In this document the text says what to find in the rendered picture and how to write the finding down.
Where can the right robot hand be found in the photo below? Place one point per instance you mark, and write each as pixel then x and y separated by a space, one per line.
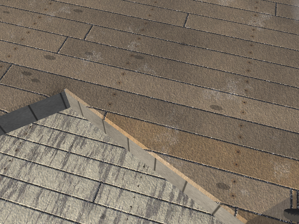
pixel 292 214

